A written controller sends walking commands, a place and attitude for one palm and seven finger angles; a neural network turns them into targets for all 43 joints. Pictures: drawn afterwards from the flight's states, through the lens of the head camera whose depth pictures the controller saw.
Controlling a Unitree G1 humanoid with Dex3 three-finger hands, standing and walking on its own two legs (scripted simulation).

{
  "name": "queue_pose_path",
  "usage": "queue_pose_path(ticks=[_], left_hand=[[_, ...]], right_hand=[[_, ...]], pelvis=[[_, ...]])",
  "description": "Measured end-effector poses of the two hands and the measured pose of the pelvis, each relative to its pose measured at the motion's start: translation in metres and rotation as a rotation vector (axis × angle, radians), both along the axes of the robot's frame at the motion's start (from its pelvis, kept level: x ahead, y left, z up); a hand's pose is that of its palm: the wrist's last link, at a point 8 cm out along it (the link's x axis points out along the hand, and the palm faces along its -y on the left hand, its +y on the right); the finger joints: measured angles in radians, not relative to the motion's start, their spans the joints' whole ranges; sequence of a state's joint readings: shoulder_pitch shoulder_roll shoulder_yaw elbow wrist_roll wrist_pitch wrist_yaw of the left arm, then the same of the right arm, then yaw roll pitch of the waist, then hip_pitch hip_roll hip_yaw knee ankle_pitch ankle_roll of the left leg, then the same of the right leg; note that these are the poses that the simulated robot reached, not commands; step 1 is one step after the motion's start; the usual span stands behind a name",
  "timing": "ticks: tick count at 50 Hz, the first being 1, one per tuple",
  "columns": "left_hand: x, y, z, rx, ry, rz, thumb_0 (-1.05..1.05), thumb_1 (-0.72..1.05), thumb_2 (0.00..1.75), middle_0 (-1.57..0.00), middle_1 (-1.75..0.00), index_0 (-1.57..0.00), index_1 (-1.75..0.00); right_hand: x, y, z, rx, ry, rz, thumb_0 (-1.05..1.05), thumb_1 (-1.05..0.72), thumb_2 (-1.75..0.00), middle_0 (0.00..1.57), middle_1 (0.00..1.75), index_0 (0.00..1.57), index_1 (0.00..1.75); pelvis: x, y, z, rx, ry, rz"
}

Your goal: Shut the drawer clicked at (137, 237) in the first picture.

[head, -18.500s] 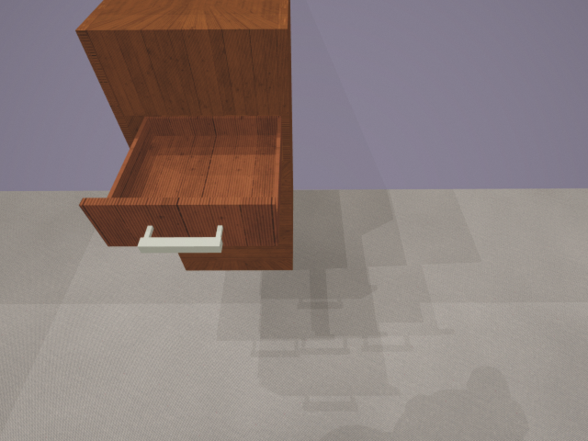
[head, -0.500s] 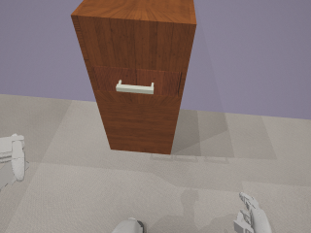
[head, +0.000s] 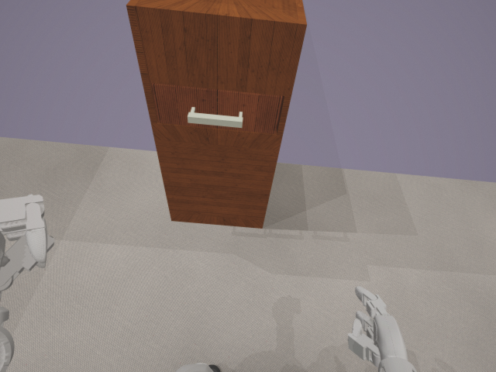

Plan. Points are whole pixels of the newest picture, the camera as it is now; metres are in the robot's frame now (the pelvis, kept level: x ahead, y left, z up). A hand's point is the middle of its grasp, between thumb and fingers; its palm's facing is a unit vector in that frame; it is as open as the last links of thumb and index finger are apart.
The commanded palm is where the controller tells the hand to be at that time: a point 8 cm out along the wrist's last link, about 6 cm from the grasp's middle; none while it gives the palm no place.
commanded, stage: stop stepping back and stand still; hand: left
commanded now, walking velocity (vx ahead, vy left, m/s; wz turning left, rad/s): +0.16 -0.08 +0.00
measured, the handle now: (216, 116) +0.81 +0.16 -0.10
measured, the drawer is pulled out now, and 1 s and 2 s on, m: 0.00 0.00 0.00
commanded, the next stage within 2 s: let the arm hang, fingers relaxed in 1.70 s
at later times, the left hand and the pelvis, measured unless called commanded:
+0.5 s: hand (20, 324) +0.13 +0.24 +0.16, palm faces +0.38 -0.83 -0.41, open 3.3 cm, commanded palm +0.05 +0.28 +0.19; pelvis -0.08 +0.00 +0.00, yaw +0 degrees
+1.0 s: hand (21, 324) +0.13 +0.23 +0.17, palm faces +0.41 -0.79 -0.46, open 3.3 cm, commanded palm +0.07 +0.27 +0.19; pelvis -0.06 -0.01 +0.00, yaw +1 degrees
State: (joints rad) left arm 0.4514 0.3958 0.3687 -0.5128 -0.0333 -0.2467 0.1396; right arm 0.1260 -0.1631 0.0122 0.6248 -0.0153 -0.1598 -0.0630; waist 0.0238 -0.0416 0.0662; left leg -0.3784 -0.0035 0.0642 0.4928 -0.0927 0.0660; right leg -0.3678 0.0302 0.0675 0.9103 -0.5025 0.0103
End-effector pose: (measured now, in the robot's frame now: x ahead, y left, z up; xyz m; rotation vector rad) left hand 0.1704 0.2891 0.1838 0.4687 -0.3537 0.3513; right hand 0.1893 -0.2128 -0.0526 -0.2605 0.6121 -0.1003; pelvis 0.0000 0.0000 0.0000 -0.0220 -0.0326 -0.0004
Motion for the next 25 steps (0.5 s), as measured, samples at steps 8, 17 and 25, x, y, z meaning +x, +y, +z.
queue_pose_path(ticks=[8,17,25], left_hand=[[-0.054,-0.031,0.021,0.100,0.080,-0.101,0.02,0.89,0.90,-1.41,-1.60,-1.40,-1.60],[-0.099,0.001,0.020,0.054,0.022,0.057,0.01,0.89,0.90,-1.41,-1.60,-1.41,-1.60],[-0.081,-0.013,-0.005,0.007,0.073,0.003,0.02,0.89,0.90,-1.41,-1.60,-1.40,-1.60]], right_hand=[[-0.067,-0.017,0.012,0.015,0.012,-0.048,0.01,-0.90,-0.90,0.21,0.30,0.21,0.30],[-0.133,-0.043,-0.016,-0.052,0.188,-0.150,0.01,-0.90,-0.90,0.21,0.30,0.20,0.30],[-0.157,-0.024,-0.027,0.024,0.123,-0.151,0.01,-0.90,-0.90,0.20,0.30,0.20,0.30]], pelvis=[[-0.039,-0.010,0.008,0.000,0.029,0.012],[-0.063,0.000,0.006,0.041,0.056,-0.025],[-0.081,-0.001,-0.001,0.049,0.004,-0.004]])
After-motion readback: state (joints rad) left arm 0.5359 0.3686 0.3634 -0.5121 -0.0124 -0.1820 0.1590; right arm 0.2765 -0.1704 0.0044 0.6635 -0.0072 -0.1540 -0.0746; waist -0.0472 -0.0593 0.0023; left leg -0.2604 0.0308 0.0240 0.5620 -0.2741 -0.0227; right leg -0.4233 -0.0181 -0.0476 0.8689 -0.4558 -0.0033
